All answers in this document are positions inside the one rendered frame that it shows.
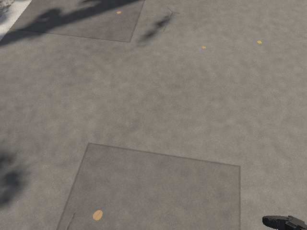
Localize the right robot hand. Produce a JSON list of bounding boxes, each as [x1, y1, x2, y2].
[[262, 216, 307, 230]]

